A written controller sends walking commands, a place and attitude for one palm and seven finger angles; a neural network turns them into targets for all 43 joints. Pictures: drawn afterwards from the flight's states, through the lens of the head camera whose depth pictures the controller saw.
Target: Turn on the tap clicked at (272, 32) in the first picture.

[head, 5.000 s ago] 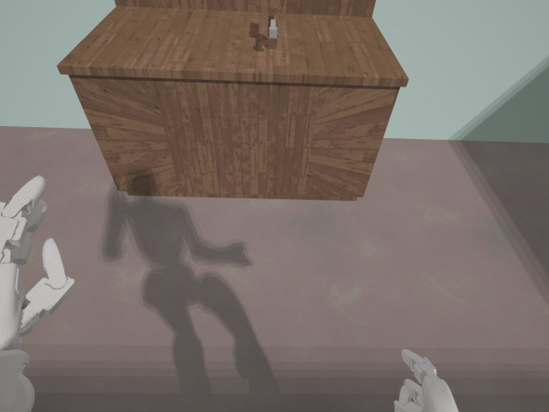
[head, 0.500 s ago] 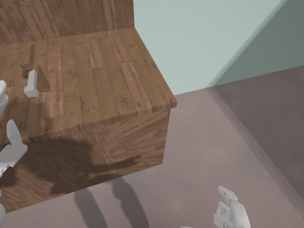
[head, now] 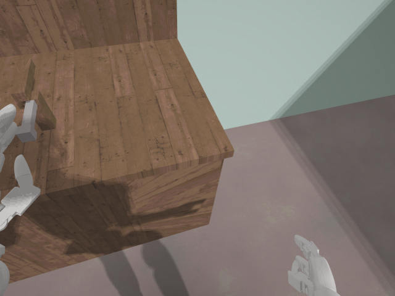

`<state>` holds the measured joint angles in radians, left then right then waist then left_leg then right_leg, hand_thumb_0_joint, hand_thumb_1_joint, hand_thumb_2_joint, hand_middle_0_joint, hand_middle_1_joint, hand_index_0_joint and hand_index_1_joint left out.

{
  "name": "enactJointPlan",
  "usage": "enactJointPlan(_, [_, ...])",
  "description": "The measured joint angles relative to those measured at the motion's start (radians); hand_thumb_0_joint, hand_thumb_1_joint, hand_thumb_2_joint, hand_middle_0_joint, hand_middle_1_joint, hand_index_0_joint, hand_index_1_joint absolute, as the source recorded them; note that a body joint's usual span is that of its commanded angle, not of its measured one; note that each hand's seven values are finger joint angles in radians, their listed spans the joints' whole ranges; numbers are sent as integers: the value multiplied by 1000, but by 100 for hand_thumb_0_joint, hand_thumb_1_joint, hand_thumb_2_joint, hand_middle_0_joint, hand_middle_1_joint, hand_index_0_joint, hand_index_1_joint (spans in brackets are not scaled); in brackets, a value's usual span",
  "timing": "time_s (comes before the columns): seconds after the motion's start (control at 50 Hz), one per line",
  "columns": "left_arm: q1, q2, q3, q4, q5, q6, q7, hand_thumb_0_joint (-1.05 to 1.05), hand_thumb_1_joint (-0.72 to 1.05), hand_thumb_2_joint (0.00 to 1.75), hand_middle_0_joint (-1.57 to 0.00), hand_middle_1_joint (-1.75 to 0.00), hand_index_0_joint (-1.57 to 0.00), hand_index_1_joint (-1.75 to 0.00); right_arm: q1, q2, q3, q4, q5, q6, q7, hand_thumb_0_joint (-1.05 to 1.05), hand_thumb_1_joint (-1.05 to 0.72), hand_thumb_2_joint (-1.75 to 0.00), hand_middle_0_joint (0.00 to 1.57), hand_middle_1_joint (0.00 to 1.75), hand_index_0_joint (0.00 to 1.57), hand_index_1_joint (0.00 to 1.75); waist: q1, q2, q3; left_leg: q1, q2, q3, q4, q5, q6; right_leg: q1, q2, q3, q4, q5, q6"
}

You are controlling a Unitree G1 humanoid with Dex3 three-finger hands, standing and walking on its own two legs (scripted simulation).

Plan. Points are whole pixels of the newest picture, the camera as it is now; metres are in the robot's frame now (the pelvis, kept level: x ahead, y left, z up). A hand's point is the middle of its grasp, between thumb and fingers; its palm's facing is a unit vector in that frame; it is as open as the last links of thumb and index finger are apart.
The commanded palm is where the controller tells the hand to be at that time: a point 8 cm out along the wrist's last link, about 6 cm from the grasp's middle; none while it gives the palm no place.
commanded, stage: come to a stop and stand still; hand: left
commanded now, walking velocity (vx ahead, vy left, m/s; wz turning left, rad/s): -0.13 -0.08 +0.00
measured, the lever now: (26, 133) +0.41 +0.42 +0.05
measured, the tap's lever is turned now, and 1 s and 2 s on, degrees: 0 0 0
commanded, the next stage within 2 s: look again from close up in 0.68 s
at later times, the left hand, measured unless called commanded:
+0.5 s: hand (45, 217) +0.19 +0.22 +0.17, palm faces +0.39 -0.84 -0.38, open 7.4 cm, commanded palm +0.13 +0.26 +0.18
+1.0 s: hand (25, 201) +0.20 +0.25 +0.17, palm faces +0.32 -0.85 -0.42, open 7.4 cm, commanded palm +0.13 +0.28 +0.18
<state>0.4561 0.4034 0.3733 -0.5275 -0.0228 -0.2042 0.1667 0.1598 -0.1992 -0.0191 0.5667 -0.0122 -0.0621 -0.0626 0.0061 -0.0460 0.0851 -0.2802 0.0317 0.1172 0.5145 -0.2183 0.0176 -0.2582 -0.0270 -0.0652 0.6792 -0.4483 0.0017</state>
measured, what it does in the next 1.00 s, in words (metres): stands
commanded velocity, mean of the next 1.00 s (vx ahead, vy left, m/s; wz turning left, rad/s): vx -0.01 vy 0.00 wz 0.00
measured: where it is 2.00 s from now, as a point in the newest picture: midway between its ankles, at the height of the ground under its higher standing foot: outside the picture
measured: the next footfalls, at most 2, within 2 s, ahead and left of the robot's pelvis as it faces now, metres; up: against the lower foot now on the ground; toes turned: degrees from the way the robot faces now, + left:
none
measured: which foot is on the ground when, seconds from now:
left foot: down 0.00-1.00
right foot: down 0.00-1.00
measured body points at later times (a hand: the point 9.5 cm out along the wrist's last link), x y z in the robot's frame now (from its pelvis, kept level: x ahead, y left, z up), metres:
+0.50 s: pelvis -0.03 -0.02 +0.01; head -0.03 -0.02 +0.46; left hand +0.16 +0.26 +0.19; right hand +0.12 -0.26 -0.09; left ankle +0.00 +0.10 -0.73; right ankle -0.01 -0.11 -0.73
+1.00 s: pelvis -0.04 +0.01 +0.01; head -0.02 +0.01 +0.46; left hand +0.18 +0.29 +0.19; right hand +0.11 -0.23 -0.08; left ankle +0.00 +0.10 -0.73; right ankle -0.01 -0.11 -0.73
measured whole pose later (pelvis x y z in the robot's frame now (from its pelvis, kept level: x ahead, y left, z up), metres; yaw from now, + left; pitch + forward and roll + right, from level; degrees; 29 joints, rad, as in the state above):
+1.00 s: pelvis -0.04 +0.01 +0.01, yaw -4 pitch +0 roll -1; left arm 0.37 0.40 0.39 -0.37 -0.05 -0.22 0.07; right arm 0.23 -0.22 0.01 0.59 0.02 -0.13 0.00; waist 0.01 0.01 0.05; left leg -0.26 0.01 0.08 0.44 -0.19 0.04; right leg -0.24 0.02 -0.02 0.38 -0.14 -0.01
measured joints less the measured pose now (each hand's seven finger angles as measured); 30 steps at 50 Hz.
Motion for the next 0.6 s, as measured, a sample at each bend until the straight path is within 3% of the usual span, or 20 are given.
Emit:
enactJointPlan(0.12, [8, -5, 0, -20, -11, 25, -4, 2, 89, 90, -21, -31, -21, -30, -8, 42, 48, -22, -1, -32, 34, 2, -90, -90, 20, 30, 20, 30, 4, 24, -4, -9, 28, -6, -14, 25, -19, 30, 26, 4, -145, 117, 1])
enactJointPlan(0.16, [17, -17, -11, -15, -12, 29, -11, 2, 89, 90, -21, -31, -21, -30, -8, 45, 59, -18, 2, -30, 33, 1, -90, -90, 20, 30, 21, 30, 4, 51, 0, -17, 47, -17, 4, 21, -29, 41, 43, -10, -176, 196, -19])
enactJointPlan(0.2, [28, -33, -27, -3, -18, 35, -18, 2, 89, 90, -21, -31, -21, -30, 3, 42, 65, -8, 6, -21, 30, 1, -90, -90, 20, 30, 21, 30, 7, 76, -15, -31, 58, -30, 17, 14, -38, 38, 59, -18, -184, 196, -42])
enactJointPlan(0.28, [47, -70, -55, 30, -26, 57, -16, 2, 89, 90, -21, -31, -21, -30, 29, 23, 63, 31, 7, -1, 17, 1, -90, -90, 20, 30, 21, 30, 14, 88, -54, -52, 19, -88, 101, -96, -40, 22, 64, -9, -187, 196, -56])
enactJointPlan(0.34, [28, -79, -67, 50, -23, 68, -11, 2, 89, 90, -21, -31, -21, -30, 52, 1, 56, 57, 6, 7, 2, 2, -90, -90, 20, 30, 21, 30, 6, 92, -68, -8, 1, -110, 57, -54, -34, 21, 68, -19, -186, 198, -53])
enactJointPlan(0.44, [0, -59, -50, 74, -19, 60, -7, 2, 89, 90, -21, -31, -21, -30, 69, -9, 46, 72, 3, 20, -14, 2, -90, -90, 20, 30, 21, 30, 0, 52, -67, 36, -13, -96, -17, -12, -18, 35, 56, -9, -208, 218, -44])
enactJointPlan(0.6, [21, -53, -54, 75, -11, 33, -7, 2, 89, 90, -21, -31, -21, -30, 70, -22, 34, 49, 3, -7, -8, 2, -90, -90, 20, 30, 20, 30, -11, 63, -75, 17, 0, -93, -38, 17, -23, 25, 71, -6, -255, 265, -53])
